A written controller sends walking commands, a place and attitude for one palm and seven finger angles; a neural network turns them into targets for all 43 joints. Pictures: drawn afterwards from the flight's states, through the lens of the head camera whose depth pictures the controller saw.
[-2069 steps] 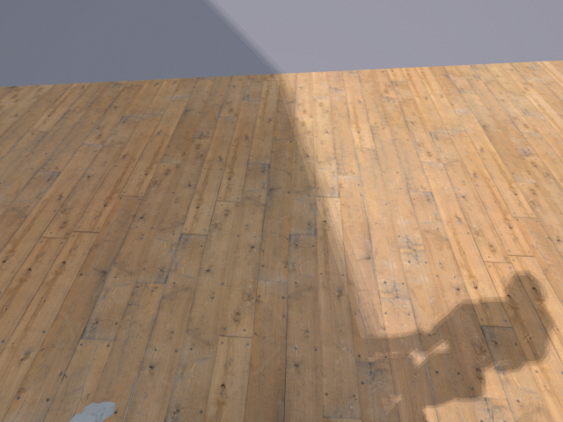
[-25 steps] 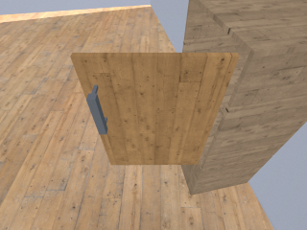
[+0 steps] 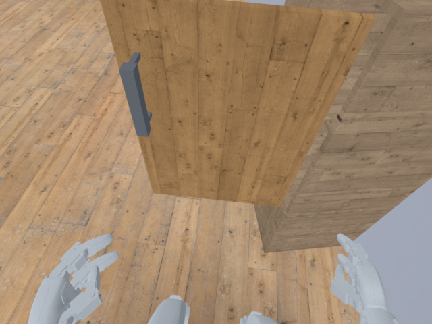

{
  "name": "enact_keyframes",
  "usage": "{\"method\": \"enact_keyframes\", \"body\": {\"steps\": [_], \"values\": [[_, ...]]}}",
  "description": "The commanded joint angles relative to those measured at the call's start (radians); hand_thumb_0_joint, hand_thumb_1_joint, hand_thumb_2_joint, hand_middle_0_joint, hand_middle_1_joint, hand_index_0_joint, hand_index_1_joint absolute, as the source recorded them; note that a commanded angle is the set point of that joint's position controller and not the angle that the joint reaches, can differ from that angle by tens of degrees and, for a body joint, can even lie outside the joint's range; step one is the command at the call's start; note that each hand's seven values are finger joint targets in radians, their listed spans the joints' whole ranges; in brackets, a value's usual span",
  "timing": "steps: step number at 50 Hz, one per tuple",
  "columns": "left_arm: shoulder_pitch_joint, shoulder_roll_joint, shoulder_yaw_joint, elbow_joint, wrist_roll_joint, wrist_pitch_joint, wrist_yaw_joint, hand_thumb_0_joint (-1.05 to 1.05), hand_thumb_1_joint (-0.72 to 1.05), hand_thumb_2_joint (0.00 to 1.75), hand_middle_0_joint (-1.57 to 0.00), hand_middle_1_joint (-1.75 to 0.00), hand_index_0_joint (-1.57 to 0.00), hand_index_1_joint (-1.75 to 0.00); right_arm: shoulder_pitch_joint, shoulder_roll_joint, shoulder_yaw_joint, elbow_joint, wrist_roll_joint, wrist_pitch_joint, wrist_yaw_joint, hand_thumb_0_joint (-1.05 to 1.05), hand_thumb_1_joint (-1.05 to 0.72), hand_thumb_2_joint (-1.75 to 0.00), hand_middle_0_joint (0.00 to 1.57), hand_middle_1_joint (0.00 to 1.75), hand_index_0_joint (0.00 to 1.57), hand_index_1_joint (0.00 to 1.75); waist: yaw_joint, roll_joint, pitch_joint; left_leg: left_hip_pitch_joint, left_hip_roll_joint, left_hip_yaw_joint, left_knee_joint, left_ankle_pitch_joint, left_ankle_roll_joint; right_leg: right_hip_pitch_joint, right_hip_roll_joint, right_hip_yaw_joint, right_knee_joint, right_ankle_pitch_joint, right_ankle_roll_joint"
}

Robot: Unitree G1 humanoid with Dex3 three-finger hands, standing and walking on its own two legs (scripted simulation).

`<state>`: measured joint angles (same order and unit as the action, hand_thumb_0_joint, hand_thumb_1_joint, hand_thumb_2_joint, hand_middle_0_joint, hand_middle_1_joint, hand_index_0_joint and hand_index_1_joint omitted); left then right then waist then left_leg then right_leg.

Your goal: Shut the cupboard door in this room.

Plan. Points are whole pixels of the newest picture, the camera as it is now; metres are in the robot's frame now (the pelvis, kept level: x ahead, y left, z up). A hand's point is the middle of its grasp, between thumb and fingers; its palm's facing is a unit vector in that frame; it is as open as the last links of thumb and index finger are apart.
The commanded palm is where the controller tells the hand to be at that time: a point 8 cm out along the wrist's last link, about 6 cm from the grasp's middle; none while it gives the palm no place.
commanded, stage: raise the hand and make a fist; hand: left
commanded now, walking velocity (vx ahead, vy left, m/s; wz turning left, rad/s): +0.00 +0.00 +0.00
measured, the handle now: (140, 96) +0.49 +0.21 +0.14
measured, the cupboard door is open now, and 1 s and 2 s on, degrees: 79 79 79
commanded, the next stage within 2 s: bring the fist close to the handle in 1.48 s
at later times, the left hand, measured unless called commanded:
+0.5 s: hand (74, 241) +0.21 +0.24 +0.09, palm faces +0.09 -1.00 -0.04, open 3.8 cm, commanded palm +0.18 +0.27 +0.09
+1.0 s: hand (82, 219) +0.24 +0.22 +0.12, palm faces -0.02 -1.00 -0.03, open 3.1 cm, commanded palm +0.21 +0.28 +0.14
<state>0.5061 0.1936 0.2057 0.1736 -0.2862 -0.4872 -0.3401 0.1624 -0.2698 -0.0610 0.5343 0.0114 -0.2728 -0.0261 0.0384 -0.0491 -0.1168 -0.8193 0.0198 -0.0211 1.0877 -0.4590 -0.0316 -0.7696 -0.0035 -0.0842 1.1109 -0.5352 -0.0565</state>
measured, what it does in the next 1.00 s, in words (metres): stands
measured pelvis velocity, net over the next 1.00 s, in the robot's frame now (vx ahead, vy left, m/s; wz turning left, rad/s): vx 0.02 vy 0.04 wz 0.00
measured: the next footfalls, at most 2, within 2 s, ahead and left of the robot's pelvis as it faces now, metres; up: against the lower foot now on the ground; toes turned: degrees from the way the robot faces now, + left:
none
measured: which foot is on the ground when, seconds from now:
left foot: down 0.00-1.00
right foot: down 0.00-1.00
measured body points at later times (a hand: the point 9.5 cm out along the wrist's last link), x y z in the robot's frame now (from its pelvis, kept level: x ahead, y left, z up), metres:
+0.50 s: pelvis +0.00 +0.04 +0.01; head +0.05 +0.05 +0.46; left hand +0.20 +0.29 +0.10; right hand +0.15 -0.20 -0.07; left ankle +0.05 +0.14 -0.66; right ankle +0.01 -0.08 -0.66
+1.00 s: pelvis +0.02 +0.04 +0.04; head +0.03 +0.05 +0.49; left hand +0.23 +0.28 +0.12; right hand +0.20 -0.17 -0.02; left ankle +0.05 +0.14 -0.66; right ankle +0.01 -0.08 -0.66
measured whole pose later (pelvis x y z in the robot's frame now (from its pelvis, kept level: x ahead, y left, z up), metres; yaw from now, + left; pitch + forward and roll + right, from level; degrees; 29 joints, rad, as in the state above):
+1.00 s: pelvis +0.02 +0.04 +0.04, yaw +0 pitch +5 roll -2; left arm 0.37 0.26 0.12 -0.16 -0.27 -0.14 -0.21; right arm 0.26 -0.23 0.08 0.50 0.04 -0.22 -0.06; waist 0.03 0.04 -0.08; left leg -0.59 0.00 -0.01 0.90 -0.41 0.03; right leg -0.50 -0.01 -0.07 0.84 -0.44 0.01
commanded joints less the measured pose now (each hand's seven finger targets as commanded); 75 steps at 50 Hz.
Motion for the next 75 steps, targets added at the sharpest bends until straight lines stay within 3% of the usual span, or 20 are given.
{"method": "enact_keyframes", "body": {"steps": [1, 4, 6, 10, 11, 13, 17, 22, 25, 31, 38, 43, 46, 49, 53, 56, 60, 66, 70, 75], "values": [[-0.349, 0.167, 0.013, -0.650, -0.041, -0.229, 0.056, 0.00, 0.90, 0.90, -0.60, -0.74, -0.60, -0.74, -0.002, -0.079, -0.007, -0.119, -0.003, -0.082, -0.029, 0.00, -0.90, -0.90, 0.20, 0.30, 0.20, 0.30, -0.082, 0.161, -0.233, 0.123, -0.020, 0.000, -0.014, 0.083, 0.068, -0.014, -0.006, 0.206, -0.254, 0.000, 0.037], [-0.297, 0.119, -0.083, -0.529, -0.041, -0.208, 0.015, 0.00, 0.90, 0.90, -0.66, -0.80, -0.66, -0.80, 0.012, -0.098, 0.004, -0.094, 0.009, -0.094, -0.054, 0.00, -0.90, -0.90, 0.20, 0.30, 0.20, 0.30, -0.120, 0.095, -0.109, 0.048, -0.009, -0.015, 0.001, 0.019, 0.072, -0.062, 0.004, 0.197, -0.268, -0.068, 0.040], [-0.250, 0.133, -0.080, -0.377, -0.043, -0.104, -0.026, 0.00, 0.90, 0.90, -0.69, -0.84, -0.69, -0.84, 0.014, -0.104, 0.013, -0.090, 0.026, -0.083, -0.069, 0.00, -0.90, -0.90, 0.20, 0.30, 0.20, 0.30, -0.111, 0.063, -0.045, -0.006, -0.011, -0.019, -0.015, -0.009, 0.073, -0.046, 0.006, 0.204, -0.304, -0.122, 0.043], [-0.077, 0.190, 0.019, -0.305, -0.050, 0.192, -0.045, 0.00, 0.90, 0.90, -0.77, -0.92, -0.77, -0.92, 0.004, -0.097, 0.008, -0.174, 0.053, -0.031, -0.074, 0.00, -0.90, -0.90, 0.20, 0.30, 0.20, 0.30, -0.007, 0.009, -0.137, 0.029, -0.031, -0.005, -0.114, 0.027, 0.068, 0.127, -0.022, 0.200, -0.364, -0.118, 0.057], [-0.033, 0.218, 0.079, -0.308, -0.057, 0.246, -0.022, 0.00, 0.90, 0.90, -0.79, -0.94, -0.79, -0.94, -0.016, -0.084, 0.009, -0.189, 0.053, -0.017, -0.072, 0.00, -0.90, -0.90, 0.20, 0.30, 0.20, 0.30, 0.030, 0.021, -0.170, 0.050, -0.037, -0.007, -0.134, 0.060, 0.066, 0.181, -0.022, 0.191, -0.357, -0.076, 0.056], [-0.019, 0.211, 0.132, -0.447, -0.071, 0.277, 0.052, 0.00, 0.90, 0.90, -0.82, -0.98, -0.82, -0.98, -0.021, -0.051, 0.012, -0.210, 0.043, 0.001, -0.065, 0.00, -0.90, -0.90, 0.20, 0.30, 0.20, 0.30, 0.054, 0.020, -0.220, 0.103, -0.034, -0.003, -0.161, 0.133, 0.059, 0.234, -0.023, 0.155, -0.330, 0.053, 0.061], [-0.054, 0.164, 0.124, -0.560, -0.053, 0.155, 0.192, 0.00, 0.90, 0.90, -0.90, -1.06, -0.90, -1.06, 0.007, -0.037, 0.021, -0.188, 0.018, -0.003, -0.049, 0.00, -0.90, -0.90, 0.20, 0.30, 0.20, 0.30, 0.041, 0.052, -0.175, 0.160, -0.021, -0.024, -0.209, 0.229, 0.050, 0.201, 0.021, 0.052, -0.246, 0.260, 0.037], [-0.094, 0.080, -0.069, -0.535, 0.003, 0.018, 0.151, 0.00, 0.90, 0.90, -0.99, -1.16, -0.99, -1.16, 0.054, -0.081, 0.022, -0.150, 0.006, -0.035, -0.026, 0.00, -0.90, -0.90, 0.20, 0.30, 0.20, 0.30, -0.044, 0.114, -0.134, 0.193, -0.009, -0.041, -0.197, 0.192, 0.051, 0.063, 0.031, 0.016, -0.201, 0.221, 0.029], [-0.114, 0.099, -0.095, -0.500, -0.003, 0.057, 0.087, 0.00, 0.90, 0.90, -1.04, -1.22, -1.04, -1.22, 0.064, -0.106, 0.021, -0.163, 0.023, -0.047, -0.036, 0.00, -0.90, -0.90, 0.20, 0.30, 0.20, 0.30, -0.057, 0.088, -0.108, 0.176, -0.008, -0.065, -0.239, 0.054, 0.052, 0.058, 0.027, 0.023, -0.245, 0.107, 0.031], [-0.128, 0.233, 0.082, -0.639, -0.014, 0.146, 0.142, 0.00, 0.90, 0.90, -1.15, -1.34, -1.15, -1.34, 0.047, -0.091, 0.029, -0.188, 0.030, -0.024, -0.054, 0.00, -0.90, -0.90, 0.20, 0.30, 0.20, 0.30, 0.019, 0.149, -0.228, 0.297, -0.006, -0.082, -0.317, 0.143, 0.041, 0.194, 0.036, 0.004, -0.250, 0.208, 0.019], [-0.151, 0.102, -0.047, -0.548, -0.005, 0.201, 0.167, 0.00, 0.90, 0.90, -1.28, -1.48, -1.28, -1.48, 0.060, -0.088, 0.053, -0.180, 0.030, 0.003, -0.033, 0.00, -0.90, -0.90, 0.20, 0.30, 0.20, 0.30, -0.035, 0.122, -0.060, 0.302, 0.002, -0.075, -0.346, 0.179, 0.034, 0.179, 0.040, -0.015, -0.300, 0.255, 0.027], [-0.220, 0.156, -0.044, -0.515, 0.007, 0.282, 0.103, 0.00, 0.90, 0.90, -1.30, -1.50, -1.30, -1.50, 0.057, -0.104, 0.058, -0.191, 0.040, 0.003, -0.041, 0.00, -0.90, -0.90, 0.20, 0.30, 0.20, 0.30, -0.034, 0.116, -0.061, 0.317, -0.007, -0.068, -0.377, 0.127, 0.048, 0.234, 0.031, 0.005, -0.358, 0.231, 0.028], [-0.260, 0.243, 0.063, -0.570, -0.007, 0.276, 0.122, 0.00, 0.90, 0.90, -1.30, -1.50, -1.30, -1.50, 0.047, -0.101, 0.062, -0.187, 0.033, 0.002, -0.048, 0.00, -0.90, -0.90, 0.20, 0.30, 0.20, 0.30, -0.012, 0.109, -0.112, 0.354, -0.011, -0.061, -0.380, 0.186, 0.048, 0.288, 0.033, 0.010, -0.368, 0.271, 0.025], [-0.292, 0.225, 0.082, -0.652, -0.023, 0.224, 0.153, 0.00, 0.90, 0.90, -1.30, -1.50, -1.30, -1.50, 0.043, -0.078, 0.071, -0.180, 0.031, -0.008, -0.042, 0.00, -0.90, -0.90, 0.20, 0.30, 0.20, 0.30, 0.000, 0.180, -0.177, 0.422, -0.014, -0.046, -0.380, 0.288, 0.040, 0.324, 0.033, 0.007, -0.360, 0.345, 0.021], [-0.306, 0.179, 0.046, -0.561, -0.030, 0.213, 0.154, 0.00, 0.90, 0.90, -1.30, -1.50, -1.30, -1.50, 0.039, -0.085, 0.070, -0.146, 0.034, -0.015, -0.033, 0.00, -0.90, -0.90, 0.20, 0.30, 0.20, 0.30, -0.025, 0.120, -0.097, 0.397, -0.012, -0.039, -0.386, 0.271, 0.041, 0.310, 0.034, 0.005, -0.386, 0.343, 0.027], [-0.251, 0.141, -0.005, -0.419, -0.032, 0.276, 0.104, 0.00, 0.90, 0.90, -1.30, -1.50, -1.30, -1.50, 0.040, -0.101, 0.064, -0.136, 0.043, -0.018, -0.035, 0.00, -0.90, -0.90, 0.20, 0.30, 0.20, 0.30, -0.031, 0.073, -0.016, 0.355, -0.017, -0.033, -0.402, 0.194, 0.049, 0.305, 0.026, 0.020, -0.436, 0.289, 0.032], [-0.236, 0.169, 0.009, -0.420, -0.040, 0.341, 0.059, 0.00, 0.90, 0.90, -1.30, -1.50, -1.30, -1.50, 0.030, -0.109, 0.057, -0.158, 0.049, -0.017, -0.046, 0.00, -0.90, -0.90, 0.20, 0.30, 0.20, 0.30, -0.013, 0.013, -0.034, 0.342, -0.031, -0.012, -0.399, 0.181, 0.059, 0.341, 0.006, 0.057, -0.476, 0.257, 0.044], [-0.351, 0.257, 0.123, -0.581, -0.037, 0.210, 0.155, 0.00, 0.90, 0.90, -1.30, -1.50, -1.30, -1.50, 0.023, -0.087, 0.062, -0.146, 0.026, -0.027, -0.043, 0.00, -0.90, -0.90, 0.20, 0.30, 0.20, 0.30, -0.001, 0.066, -0.091, 0.369, -0.031, -0.008, -0.384, 0.231, 0.055, 0.368, 0.010, 0.076, -0.451, 0.287, 0.039], [-0.322, 0.181, 0.043, -0.530, -0.015, 0.157, 0.164, 0.00, 0.90, 0.90, -1.30, -1.50, -1.30, -1.50, 0.030, -0.085, 0.060, -0.123, 0.031, -0.038, -0.030, 0.00, -0.90, -0.90, 0.20, 0.30, 0.20, 0.30, -0.024, 0.144, -0.080, 0.383, -0.031, 0.001, -0.377, 0.216, 0.053, 0.325, 0.012, 0.064, -0.437, 0.288, 0.036], [-0.238, 0.163, -0.007, -0.437, -0.025, 0.249, 0.084, 0.00, 0.90, 0.90, -1.30, -1.50, -1.30, -1.50, 0.037, -0.101, 0.052, -0.136, 0.043, -0.030, -0.035, 0.00, -0.90, -0.90, 0.20, 0.30, 0.20, 0.30, -0.023, 0.062, -0.057, 0.343, -0.036, 0.009, -0.366, 0.202, 0.059, 0.355, -0.010, 0.112, -0.484, 0.277, 0.052]]}}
